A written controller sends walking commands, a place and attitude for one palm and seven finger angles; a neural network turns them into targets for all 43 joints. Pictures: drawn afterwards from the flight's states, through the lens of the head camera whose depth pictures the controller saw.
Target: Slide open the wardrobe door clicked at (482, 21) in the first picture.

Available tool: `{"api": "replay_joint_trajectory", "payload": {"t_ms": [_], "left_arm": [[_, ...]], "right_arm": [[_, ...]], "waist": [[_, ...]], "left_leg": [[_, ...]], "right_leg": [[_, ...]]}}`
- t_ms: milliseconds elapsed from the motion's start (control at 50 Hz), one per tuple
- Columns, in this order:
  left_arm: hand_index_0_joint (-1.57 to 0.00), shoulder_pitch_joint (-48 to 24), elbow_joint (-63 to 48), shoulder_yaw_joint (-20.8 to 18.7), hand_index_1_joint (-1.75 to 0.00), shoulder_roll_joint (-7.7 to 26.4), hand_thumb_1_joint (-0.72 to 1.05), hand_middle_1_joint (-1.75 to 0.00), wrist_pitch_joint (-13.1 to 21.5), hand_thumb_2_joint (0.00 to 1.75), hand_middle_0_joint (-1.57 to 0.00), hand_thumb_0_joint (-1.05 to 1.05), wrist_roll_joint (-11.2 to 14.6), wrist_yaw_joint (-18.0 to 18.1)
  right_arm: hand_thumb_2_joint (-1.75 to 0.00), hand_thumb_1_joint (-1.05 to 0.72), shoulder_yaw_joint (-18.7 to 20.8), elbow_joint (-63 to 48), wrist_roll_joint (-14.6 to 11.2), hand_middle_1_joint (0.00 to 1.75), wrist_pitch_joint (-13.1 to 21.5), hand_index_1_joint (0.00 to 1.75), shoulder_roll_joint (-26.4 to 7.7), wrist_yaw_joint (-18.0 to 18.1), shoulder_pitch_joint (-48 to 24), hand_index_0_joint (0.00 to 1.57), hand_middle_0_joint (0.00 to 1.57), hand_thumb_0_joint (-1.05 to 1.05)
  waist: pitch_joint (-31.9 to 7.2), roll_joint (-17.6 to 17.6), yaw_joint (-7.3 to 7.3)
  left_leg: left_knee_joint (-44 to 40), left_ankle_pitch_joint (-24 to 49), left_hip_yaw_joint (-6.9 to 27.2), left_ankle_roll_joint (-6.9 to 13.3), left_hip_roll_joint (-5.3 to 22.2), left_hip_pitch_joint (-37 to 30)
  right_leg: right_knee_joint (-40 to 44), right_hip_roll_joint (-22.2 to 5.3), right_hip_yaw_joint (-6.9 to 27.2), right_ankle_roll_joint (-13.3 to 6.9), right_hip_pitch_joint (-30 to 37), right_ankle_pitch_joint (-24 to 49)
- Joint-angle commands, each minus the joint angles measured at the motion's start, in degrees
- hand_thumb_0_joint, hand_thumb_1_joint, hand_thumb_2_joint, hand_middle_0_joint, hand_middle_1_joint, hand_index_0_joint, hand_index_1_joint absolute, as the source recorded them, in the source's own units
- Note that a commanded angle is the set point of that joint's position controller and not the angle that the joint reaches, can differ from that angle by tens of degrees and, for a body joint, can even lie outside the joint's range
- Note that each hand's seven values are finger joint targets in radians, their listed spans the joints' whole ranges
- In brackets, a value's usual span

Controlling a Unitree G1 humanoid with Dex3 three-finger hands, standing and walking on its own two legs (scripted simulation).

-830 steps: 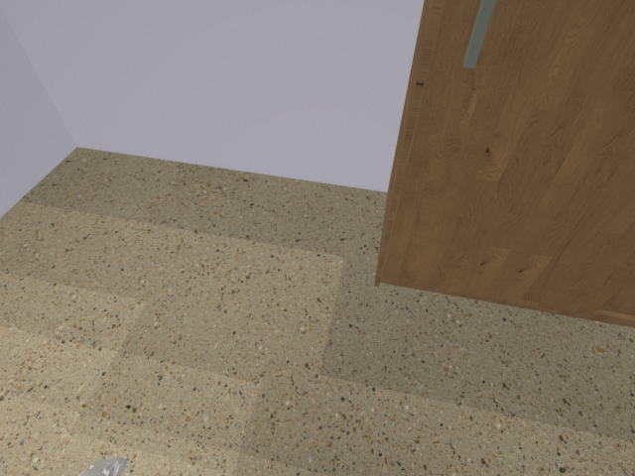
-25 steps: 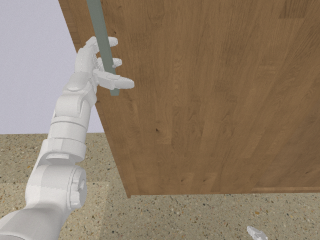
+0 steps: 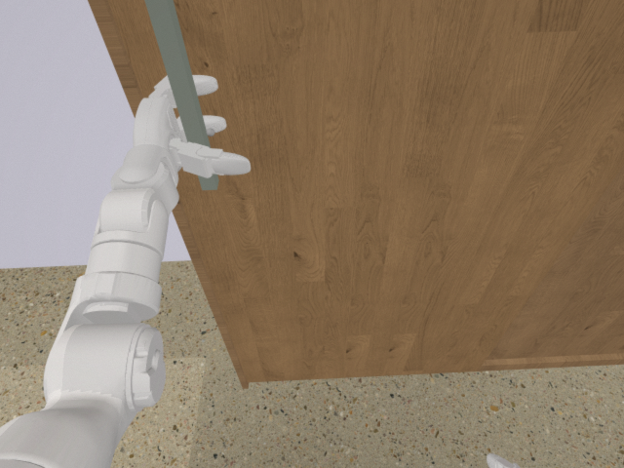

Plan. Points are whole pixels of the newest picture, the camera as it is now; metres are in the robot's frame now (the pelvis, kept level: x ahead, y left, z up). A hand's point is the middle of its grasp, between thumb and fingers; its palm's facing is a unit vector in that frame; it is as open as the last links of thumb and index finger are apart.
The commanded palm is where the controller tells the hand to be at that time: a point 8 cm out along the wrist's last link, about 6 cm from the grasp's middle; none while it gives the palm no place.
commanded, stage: grip the handle and tug to test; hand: left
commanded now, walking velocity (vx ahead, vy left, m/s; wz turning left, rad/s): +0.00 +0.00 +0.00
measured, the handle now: (188, 85) +0.50 +0.17 +0.27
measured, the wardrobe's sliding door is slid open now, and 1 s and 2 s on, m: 0.00 0.00 0.00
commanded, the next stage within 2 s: tug the door sideways, standing still in 1.52 s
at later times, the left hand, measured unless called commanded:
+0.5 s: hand (206, 134) +0.44 +0.14 +0.23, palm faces +0.10 -1.00 -0.01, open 10.4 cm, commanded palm +0.41 +0.18 +0.23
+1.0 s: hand (206, 133) +0.44 +0.14 +0.23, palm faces +0.10 -0.99 -0.01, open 5.8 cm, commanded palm +0.41 +0.18 +0.23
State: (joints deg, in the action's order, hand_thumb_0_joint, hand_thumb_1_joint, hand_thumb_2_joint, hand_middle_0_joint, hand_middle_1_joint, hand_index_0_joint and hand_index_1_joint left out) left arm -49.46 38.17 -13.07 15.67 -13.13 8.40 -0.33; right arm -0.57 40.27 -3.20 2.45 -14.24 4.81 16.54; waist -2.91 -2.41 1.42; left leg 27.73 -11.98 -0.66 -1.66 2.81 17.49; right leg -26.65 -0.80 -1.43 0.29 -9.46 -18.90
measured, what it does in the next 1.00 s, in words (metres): stands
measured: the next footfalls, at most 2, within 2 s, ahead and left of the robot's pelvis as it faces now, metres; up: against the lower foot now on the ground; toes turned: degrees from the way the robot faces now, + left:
none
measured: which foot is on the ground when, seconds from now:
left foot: down 0.00-1.00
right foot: down 0.00-1.00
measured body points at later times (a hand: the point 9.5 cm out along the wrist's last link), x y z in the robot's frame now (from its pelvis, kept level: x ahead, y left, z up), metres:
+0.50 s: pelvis +0.00 +0.00 +0.00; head +0.00 -0.02 +0.45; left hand +0.43 +0.19 +0.24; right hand +0.14 -0.24 -0.11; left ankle +0.03 +0.14 -0.74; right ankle -0.06 -0.12 -0.74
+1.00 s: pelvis +0.00 +0.00 +0.00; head +0.00 -0.02 +0.45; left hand +0.43 +0.20 +0.24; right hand +0.14 -0.24 -0.11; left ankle +0.03 +0.14 -0.74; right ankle -0.06 -0.12 -0.74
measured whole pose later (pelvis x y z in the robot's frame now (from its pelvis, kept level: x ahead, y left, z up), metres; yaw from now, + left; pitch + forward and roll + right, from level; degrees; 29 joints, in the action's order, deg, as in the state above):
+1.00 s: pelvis +0.00 +0.00 +0.00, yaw +1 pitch +1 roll +0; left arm -48.0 34.0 -11.5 14.4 -16.2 8.5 1.0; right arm -1.1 40.0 -3.0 1.6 -13.6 4.8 14.4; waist -3.0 -2.5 0.3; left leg 27.5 -12.1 0.2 -1.7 2.3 16.6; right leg -26.2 -1.2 -2.3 0.2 -8.1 -19.3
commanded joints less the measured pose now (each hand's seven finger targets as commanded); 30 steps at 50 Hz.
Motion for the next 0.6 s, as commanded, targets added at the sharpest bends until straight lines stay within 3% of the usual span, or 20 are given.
{"api": "replay_joint_trajectory", "payload": {"t_ms": [0,40,80,140,200,260,300,340,380,400,420,460,500,580], "left_arm": [[-0.30,-30.6,-16.3,-1.9,-1.20,10.7,-0.50,-1.20,3.6,0.30,-0.30,0.00,0.6,-0.5],[-0.30,-30.8,-17.1,-1.1,-1.20,9.6,-0.50,-1.20,3.3,0.30,-0.30,0.00,0.4,-0.6],[-0.30,-27.4,-15.7,-2.6,-1.20,10.6,-0.50,-1.20,2.9,0.30,-0.30,0.00,1.0,-0.6],[-0.32,-29.4,-17.3,-1.0,-1.22,9.6,-0.36,-1.22,2.3,0.36,-0.32,0.00,0.6,-0.9],[-0.33,-29.0,-16.3,-2.6,-1.24,11.5,-0.22,-1.24,1.8,0.42,-0.33,0.00,0.8,-0.8],[-0.35,-30.5,-18.2,-0.1,-1.26,8.7,-0.08,-1.26,1.8,0.48,-0.35,0.00,0.4,-0.8],[-0.35,-30.2,-19.2,-0.2,-1.27,8.5,0.01,-1.27,2.1,0.52,-0.35,0.00,0.7,-0.5],[-0.36,-29.7,-20.2,1.3,-1.29,6.2,0.11,-1.29,1.9,0.56,-0.36,0.00,1.0,-0.4],[-0.38,-28.2,-19.1,-0.1,-1.30,7.9,0.20,-1.30,1.8,0.60,-0.38,0.00,1.2,-0.4],[-0.38,-29.6,-22.0,0.9,-1.31,7.1,0.25,-1.31,2.1,0.62,-0.38,0.00,1.0,-0.5],[-0.38,-29.5,-21.9,2.1,-1.31,5.2,0.29,-1.31,1.9,0.64,-0.38,0.00,1.1,-0.6],[-0.40,-29.3,-20.3,2.6,-1.33,4.6,0.39,-1.33,1.2,0.68,-0.40,0.00,1.2,-0.6],[-0.41,-29.8,-19.6,1.1,-1.34,6.9,0.48,-1.34,1.1,0.72,-0.41,0.00,1.4,-0.6],[-0.43,-29.8,-18.7,1.2,-1.37,6.8,0.67,-1.37,0.9,0.80,-0.43,0.00,1.0,-0.7]], "right_arm": [[-0.90,-0.90,2.2,-8.1,0.0,0.30,2.7,0.30,-7.0,0.6,-4.3,0.20,0.20,0.00],[-0.90,-0.90,2.1,-8.0,0.0,0.30,2.6,0.30,-6.6,0.6,-4.8,0.20,0.20,0.00],[-0.90,-0.90,2.1,-8.1,0.1,0.30,2.5,0.30,-7.0,0.6,-4.5,0.20,0.20,0.00],[-0.90,-0.90,1.9,-8.3,0.0,0.30,2.3,0.30,-6.7,0.6,-5.1,0.20,0.20,0.00],[-0.90,-0.90,1.9,-8.1,0.1,0.30,2.0,0.30,-7.0,0.8,-5.1,0.20,0.20,0.00],[-0.90,-0.90,1.8,-8.5,-0.1,0.30,1.9,0.30,-6.3,0.8,-5.6,0.20,0.20,0.00],[-0.90,-0.90,1.9,-8.6,0.1,0.30,2.0,0.30,-6.4,0.6,-5.8,0.20,0.20,0.00],[-0.90,-0.90,1.8,-8.8,0.1,0.30,2.1,0.30,-6.2,0.4,-6.1,0.20,0.20,0.00],[-0.90,-0.90,1.9,-8.6,0.1,0.30,1.9,0.30,-6.7,0.5,-5.9,0.20,0.20,0.00],[-0.90,-0.90,1.9,-9.0,0.0,0.30,1.9,0.30,-6.5,0.4,-6.5,0.20,0.20,0.00],[-0.90,-0.90,1.9,-9.1,0.0,0.30,2.1,0.30,-6.1,0.4,-6.9,0.20,0.20,0.00],[-0.90,-0.90,1.7,-8.6,0.0,0.30,1.9,0.30,-6.2,0.4,-6.5,0.20,0.20,0.00],[-0.90,-0.90,1.8,-8.4,0.0,0.30,1.8,0.30,-6.6,0.7,-6.6,0.20,0.20,0.00],[-0.90,-0.90,1.7,-8.1,0.1,0.30,1.7,0.30,-6.6,0.8,-6.3,0.20,0.20,0.00]], "waist": [[-19.4,2.3,-0.31],[-19.2,1.8,0.06],[-18.8,4.8,-0.56],[-17.4,2.7,0.05],[-17.2,4.1,-0.13],[-17.8,0.9,0.35],[-19.0,1.7,0.06],[-19.3,2.3,0.20],[-19.5,3.9,-0.13],[-20.1,1.9,-0.09],[-19.7,2.1,0.20],[-17.8,3.5,0.53],[-17.4,4.2,0.41],[-18.3,2.4,0.33]], "left_leg": [[0.0,17.2,-0.7,4.2,-2.7,-16.0],[0.2,17.4,-0.8,4.2,-2.7,-16.6],[0.0,17.5,-0.8,4.3,-2.8,-15.7],[-0.2,16.5,-0.9,4.2,-2.8,-15.5],[-0.4,16.1,-0.8,4.3,-2.7,-15.1],[0.1,16.7,-0.8,4.1,-2.7,-16.6],[0.2,18.0,-0.4,4.1,-2.6,-17.3],[0.4,19.0,-0.2,4.0,-2.7,-18.0],[0.3,19.1,-0.3,4.2,-2.7,-17.5],[0.2,19.7,-0.3,4.1,-2.7,-18.3],[0.4,19.6,-0.3,4.1,-2.7,-18.7],[0.3,18.4,-0.2,4.1,-2.7,-17.9],[0.0,17.4,-0.4,4.3,-2.9,-16.9],[0.2,18.1,-0.3,4.1,-2.9,-17.7]], "right_leg": [[3.0,2.2,-1.3,-0.9,-1.3,25.6],[3.0,2.3,-1.3,-0.9,-1.8,26.0],[3.3,2.4,-1.6,-0.8,-0.5,26.3],[3.4,2.2,-1.3,-0.7,-1.8,25.9],[3.7,2.1,-1.2,-0.6,-1.5,25.4],[3.4,2.1,-1.2,-0.8,-2.5,25.3],[3.0,2.2,-1.5,-1.0,-1.6,26.2],[2.7,2.3,-1.7,-1.1,-1.6,27.0],[3.0,2.4,-1.8,-1.0,-0.5,27.3],[2.7,2.2,-1.5,-1.1,-0.6,27.9],[2.7,2.3,-1.6,-1.0,-1.4,27.8],[3.1,2.4,-1.8,-0.9,-2.5,26.8],[3.5,2.2,-1.5,-0.7,-1.9,26.4],[3.3,2.2,-1.7,-1.0,-1.7,26.1]]}}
